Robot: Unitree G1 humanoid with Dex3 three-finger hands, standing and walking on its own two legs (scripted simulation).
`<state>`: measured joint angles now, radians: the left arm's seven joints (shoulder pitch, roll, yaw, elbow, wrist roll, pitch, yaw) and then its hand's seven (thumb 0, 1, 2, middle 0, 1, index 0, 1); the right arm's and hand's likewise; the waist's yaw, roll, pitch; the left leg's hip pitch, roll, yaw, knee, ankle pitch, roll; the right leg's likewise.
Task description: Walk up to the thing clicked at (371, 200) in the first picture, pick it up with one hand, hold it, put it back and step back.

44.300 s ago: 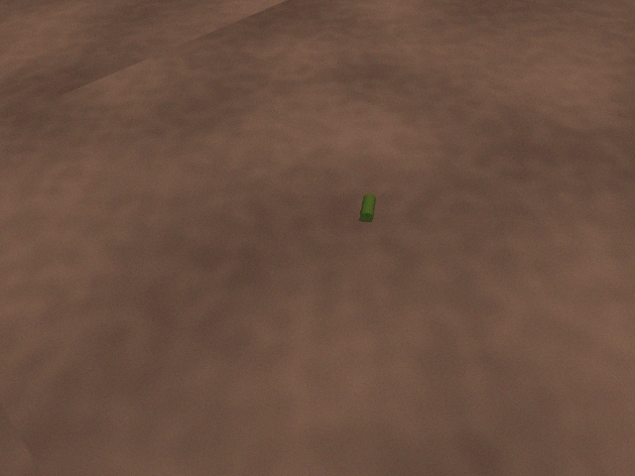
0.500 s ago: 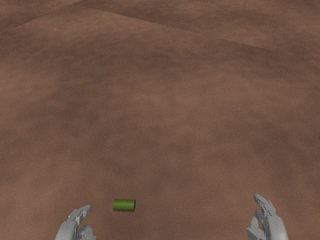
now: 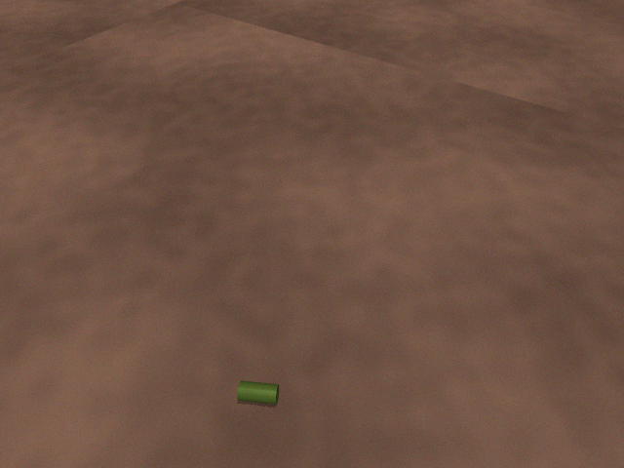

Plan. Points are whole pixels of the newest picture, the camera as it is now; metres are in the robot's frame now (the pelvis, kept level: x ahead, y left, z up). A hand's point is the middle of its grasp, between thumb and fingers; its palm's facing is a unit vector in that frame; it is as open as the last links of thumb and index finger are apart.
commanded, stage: stand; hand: left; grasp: from above
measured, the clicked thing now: (258, 392) +0.47 +0.22 -0.73
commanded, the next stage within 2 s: none
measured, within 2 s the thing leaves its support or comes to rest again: neither
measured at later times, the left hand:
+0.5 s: hand out of the picture +0.02 +0.24 -0.14, palm faces +0.03 -0.93 -0.36, open 7.4 cm
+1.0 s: hand out of the picture +0.07 +0.23 -0.14, palm faces +0.02 -0.94 -0.34, open 7.4 cm
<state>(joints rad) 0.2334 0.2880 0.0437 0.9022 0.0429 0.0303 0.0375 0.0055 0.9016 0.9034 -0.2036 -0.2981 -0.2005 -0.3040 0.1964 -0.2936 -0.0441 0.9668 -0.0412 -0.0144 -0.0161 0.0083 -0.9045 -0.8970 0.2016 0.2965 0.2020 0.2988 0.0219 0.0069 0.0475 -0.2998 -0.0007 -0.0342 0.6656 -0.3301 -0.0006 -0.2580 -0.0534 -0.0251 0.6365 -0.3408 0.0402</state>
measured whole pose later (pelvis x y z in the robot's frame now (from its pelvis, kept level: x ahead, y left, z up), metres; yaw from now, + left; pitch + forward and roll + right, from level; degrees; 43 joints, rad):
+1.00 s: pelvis +0.00 -0.02 +0.02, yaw +0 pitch -4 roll +0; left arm 0.11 0.30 0.03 1.15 0.02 0.00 0.02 0.00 0.90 0.90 -0.21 -0.30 -0.20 -0.30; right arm 0.13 -0.32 -0.01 1.14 -0.02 -0.01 -0.01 0.00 -0.91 -0.90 0.20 0.30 0.20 0.30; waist 0.01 0.02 0.06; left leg -0.13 0.02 -0.05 0.37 -0.19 -0.03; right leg -0.09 -0.03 -0.05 0.35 -0.21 0.02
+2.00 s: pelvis +0.01 -0.02 +0.02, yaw +0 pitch -2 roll +0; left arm 0.11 0.33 0.02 1.14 0.02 -0.01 0.01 0.00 0.90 0.90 -0.20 -0.30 -0.20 -0.30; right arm 0.12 -0.34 0.00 1.14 -0.01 -0.01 0.00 0.00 -0.90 -0.90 0.20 0.30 0.20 0.30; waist 0.00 0.01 0.06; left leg -0.12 0.02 -0.04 0.34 -0.18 -0.03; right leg -0.08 -0.03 -0.04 0.33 -0.21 0.02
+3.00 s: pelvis -0.12 +0.03 +0.01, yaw -4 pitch -1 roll +3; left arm 0.14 0.35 0.07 0.82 0.03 0.04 0.02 0.00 0.90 0.90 -0.21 -0.30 -0.20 -0.30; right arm 0.13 -0.39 -0.04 0.89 0.01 0.04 -0.02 0.00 -0.90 -0.90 0.20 0.30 0.20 0.30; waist 0.02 0.00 0.16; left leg -0.41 -0.13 -0.15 1.15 -0.51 -0.01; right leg -0.32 0.01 0.05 0.57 -0.24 -0.05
